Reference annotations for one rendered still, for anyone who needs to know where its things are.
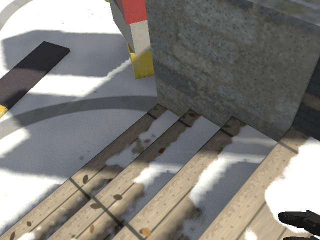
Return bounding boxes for stairs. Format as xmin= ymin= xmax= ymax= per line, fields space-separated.
xmin=0 ymin=103 xmax=278 ymax=240

